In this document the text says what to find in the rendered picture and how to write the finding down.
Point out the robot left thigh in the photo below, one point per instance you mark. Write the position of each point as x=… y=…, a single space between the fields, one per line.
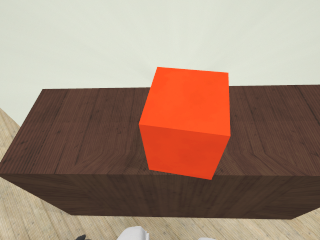
x=134 y=233

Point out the carton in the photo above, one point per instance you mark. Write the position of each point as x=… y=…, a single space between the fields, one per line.
x=185 y=123

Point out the pedestal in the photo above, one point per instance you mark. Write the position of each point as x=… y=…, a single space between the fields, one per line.
x=81 y=150

